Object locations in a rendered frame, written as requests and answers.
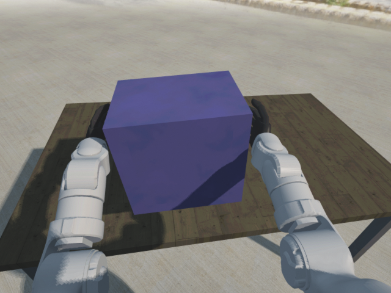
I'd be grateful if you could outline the robot left hand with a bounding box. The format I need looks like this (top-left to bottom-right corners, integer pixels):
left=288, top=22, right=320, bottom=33
left=86, top=103, right=110, bottom=147

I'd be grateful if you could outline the left robot forearm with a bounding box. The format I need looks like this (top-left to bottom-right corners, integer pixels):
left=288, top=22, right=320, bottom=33
left=32, top=137, right=110, bottom=293

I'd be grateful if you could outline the robot right hand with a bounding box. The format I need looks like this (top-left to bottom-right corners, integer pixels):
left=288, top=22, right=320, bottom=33
left=249, top=99, right=271, bottom=147

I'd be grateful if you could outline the left robot upper arm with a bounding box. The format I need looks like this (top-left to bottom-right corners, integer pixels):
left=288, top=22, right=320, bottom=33
left=34, top=249, right=109, bottom=293

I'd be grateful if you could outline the carton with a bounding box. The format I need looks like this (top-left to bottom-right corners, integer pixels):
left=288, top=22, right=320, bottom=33
left=102, top=71, right=253, bottom=215

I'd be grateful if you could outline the right robot forearm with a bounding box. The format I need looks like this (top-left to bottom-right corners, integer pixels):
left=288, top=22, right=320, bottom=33
left=251, top=132, right=354, bottom=269

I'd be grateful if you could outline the right robot upper arm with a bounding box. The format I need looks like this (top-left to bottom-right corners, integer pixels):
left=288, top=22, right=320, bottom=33
left=280, top=229, right=391, bottom=293

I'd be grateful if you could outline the table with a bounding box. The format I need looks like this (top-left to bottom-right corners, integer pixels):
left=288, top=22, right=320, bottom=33
left=0, top=93, right=391, bottom=280

